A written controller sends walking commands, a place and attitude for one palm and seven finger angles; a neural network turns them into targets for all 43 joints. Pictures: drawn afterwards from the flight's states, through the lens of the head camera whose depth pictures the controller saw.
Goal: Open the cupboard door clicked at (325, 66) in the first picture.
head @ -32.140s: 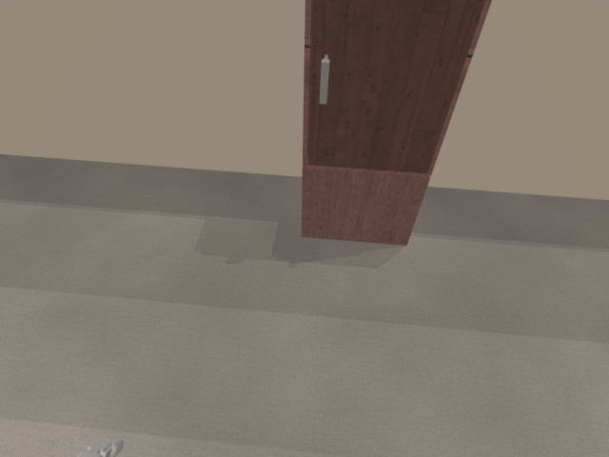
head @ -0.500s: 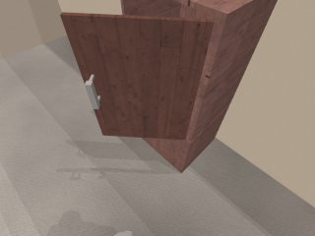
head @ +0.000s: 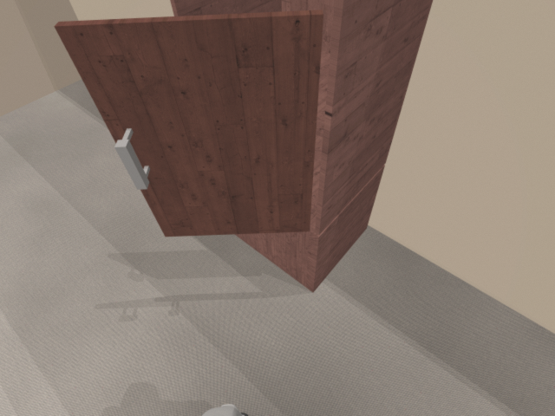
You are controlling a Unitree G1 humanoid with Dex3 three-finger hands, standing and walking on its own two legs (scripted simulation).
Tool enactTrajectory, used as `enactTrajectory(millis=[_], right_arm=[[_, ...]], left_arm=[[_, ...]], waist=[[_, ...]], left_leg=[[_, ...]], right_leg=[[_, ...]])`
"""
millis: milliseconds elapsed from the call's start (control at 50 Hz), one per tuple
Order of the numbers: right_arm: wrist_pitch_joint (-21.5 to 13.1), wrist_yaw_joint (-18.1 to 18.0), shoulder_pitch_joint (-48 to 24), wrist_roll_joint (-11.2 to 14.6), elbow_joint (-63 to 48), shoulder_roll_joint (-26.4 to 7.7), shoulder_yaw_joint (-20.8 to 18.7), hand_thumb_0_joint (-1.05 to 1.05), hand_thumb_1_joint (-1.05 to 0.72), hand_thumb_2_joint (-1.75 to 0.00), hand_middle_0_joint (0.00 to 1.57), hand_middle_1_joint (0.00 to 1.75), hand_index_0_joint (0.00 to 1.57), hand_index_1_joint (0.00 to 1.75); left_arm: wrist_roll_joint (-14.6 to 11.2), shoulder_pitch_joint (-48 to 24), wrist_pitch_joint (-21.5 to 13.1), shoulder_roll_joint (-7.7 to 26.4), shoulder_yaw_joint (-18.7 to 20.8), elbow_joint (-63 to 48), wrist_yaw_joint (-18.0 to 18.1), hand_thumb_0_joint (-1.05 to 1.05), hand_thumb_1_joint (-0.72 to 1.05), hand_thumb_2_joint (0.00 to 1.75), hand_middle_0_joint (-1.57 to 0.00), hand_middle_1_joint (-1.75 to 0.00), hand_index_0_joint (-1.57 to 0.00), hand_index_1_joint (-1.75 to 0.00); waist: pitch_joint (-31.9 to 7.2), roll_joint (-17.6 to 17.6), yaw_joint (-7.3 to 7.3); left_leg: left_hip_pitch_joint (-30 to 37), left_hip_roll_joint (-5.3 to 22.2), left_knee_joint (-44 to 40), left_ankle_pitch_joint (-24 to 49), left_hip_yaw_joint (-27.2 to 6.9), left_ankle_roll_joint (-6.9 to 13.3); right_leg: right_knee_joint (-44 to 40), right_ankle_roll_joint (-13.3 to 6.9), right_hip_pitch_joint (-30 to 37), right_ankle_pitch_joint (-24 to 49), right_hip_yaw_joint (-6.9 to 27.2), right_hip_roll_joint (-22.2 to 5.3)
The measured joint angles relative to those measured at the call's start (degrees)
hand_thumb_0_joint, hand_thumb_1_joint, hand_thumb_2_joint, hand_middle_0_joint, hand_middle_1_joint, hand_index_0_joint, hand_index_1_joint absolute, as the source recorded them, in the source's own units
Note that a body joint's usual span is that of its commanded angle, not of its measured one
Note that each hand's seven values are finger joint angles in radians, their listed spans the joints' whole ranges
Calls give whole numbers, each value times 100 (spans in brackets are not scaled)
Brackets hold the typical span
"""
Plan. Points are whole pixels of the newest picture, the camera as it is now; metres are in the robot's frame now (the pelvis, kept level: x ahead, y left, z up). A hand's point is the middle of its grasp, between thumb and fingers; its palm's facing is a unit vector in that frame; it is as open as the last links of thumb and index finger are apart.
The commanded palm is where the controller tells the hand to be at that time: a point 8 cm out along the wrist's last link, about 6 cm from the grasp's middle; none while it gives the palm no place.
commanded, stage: come to a stop and stand still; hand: left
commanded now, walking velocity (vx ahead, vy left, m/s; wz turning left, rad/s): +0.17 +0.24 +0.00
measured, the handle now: (135, 159) +0.59 +0.34 +0.00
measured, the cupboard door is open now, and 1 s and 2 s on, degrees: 42 42 42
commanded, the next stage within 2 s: look again from close up in 0.70 s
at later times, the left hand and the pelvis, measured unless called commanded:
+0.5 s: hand out of the picture -0.01 +0.20 -0.18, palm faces +0.09 -0.97 -0.21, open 7.3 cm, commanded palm none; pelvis +0.02 +0.02 +0.00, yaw +1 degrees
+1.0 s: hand out of the picture +0.04 +0.21 -0.17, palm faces -0.01 -0.97 -0.24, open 7.3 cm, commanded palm none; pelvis +0.02 +0.03 +0.00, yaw +0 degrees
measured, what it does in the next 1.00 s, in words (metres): steps on the spot: left foot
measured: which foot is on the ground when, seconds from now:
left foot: up 0.00-0.34, down 0.36-1.00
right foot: down 0.00-1.00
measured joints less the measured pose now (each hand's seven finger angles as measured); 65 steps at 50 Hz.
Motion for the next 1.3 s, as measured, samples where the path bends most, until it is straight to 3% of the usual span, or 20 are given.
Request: enactTrajectory(millis=[80,160,240,320,360,420,480,620,800,980,1300], right_arm=[[24,102,347,-39,206,-130,-12,0,-91,-90,20,30,20,30],[-61,115,521,0,275,-146,8,0,-91,-90,20,30,20,30],[-55,72,514,54,310,-115,43,0,-91,-90,20,30,20,30],[-75,25,308,95,265,-47,92,0,-91,-90,20,30,20,30],[-167,11,203,93,201,-29,125,0,-91,-90,20,30,20,30],[-267,-36,16,56,166,129,170,0,-91,-90,20,30,20,30],[-309,-78,-121,32,114,283,251,0,-91,-90,20,30,20,30],[-349,-88,-293,90,115,345,296,-1,-93,-90,21,30,20,30],[-408,-82,9,77,376,267,317,-1,-93,-90,21,30,20,30],[-430,7,495,35,41,41,355,0,-92,-90,20,30,20,30],[-438,22,444,49,247,167,446,1,-92,-90,20,30,20,30]], left_arm=[[-26,269,-80,-236,-153,158,-30,0,91,90,-19,-30,-20,-30],[-17,400,-167,-386,-197,307,-18,1,92,90,-20,-30,-21,-30],[-23,443,-218,-422,-180,373,-13,1,93,89,-20,-30,-21,-30],[-22,466,-187,-384,-152,450,30,1,92,89,-20,-30,-21,-30],[-55,502,-144,-346,-147,508,43,1,91,89,-20,-30,-21,-30],[-77,455,-26,-214,-130,607,82,0,91,89,-20,-30,-21,-30],[-80,396,64,-135,-138,662,81,0,91,90,-20,-30,-21,-30],[-66,256,-77,-242,-245,670,46,0,91,90,-20,-30,-20,-30],[-74,152,-114,-202,-268,678,54,1,92,90,-20,-30,-20,-30],[-61,168,-226,-187,-388,374,94,0,91,90,-20,-30,-21,-30],[-84,154,-179,-128,-410,387,48,0,91,90,-20,-30,-20,-30]], waist=[[-217,-17,31],[-197,-118,53],[-52,-193,142],[90,-298,248],[107,-276,251],[128,-458,289],[79,-563,332],[-53,-267,262],[-156,-371,132],[11,-66,-19],[-115,-104,17]], left_leg=[[36,-194,839,-167,-130,-6],[219,-280,1123,-165,-86,-89],[447,-340,893,-432,-60,-135],[808,-406,-5,-263,9,-112],[1102,-354,-710,565,45,-25],[1107,-443,-545,278,115,238],[1166,-505,-532,154,223,312],[1301,-429,-771,274,205,300],[1466,-392,-1014,368,207,286],[956,-305,-302,75,180,324],[1211,-289,-669,257,250,198]], right_leg=[[-587,-64,348,246,-10,-1],[-982,-87,528,441,1,-27],[-1024,-62,561,435,-64,-86],[-746,35,465,272,-90,-193],[-450,110,362,98,-123,-175],[-70,148,256,-192,-46,-269],[50,94,218,-275,99,-304],[-563,257,507,131,111,-188],[-926,243,719,294,105,-136],[-384,229,295,86,96,-83],[-372,126,340,78,170,-57]])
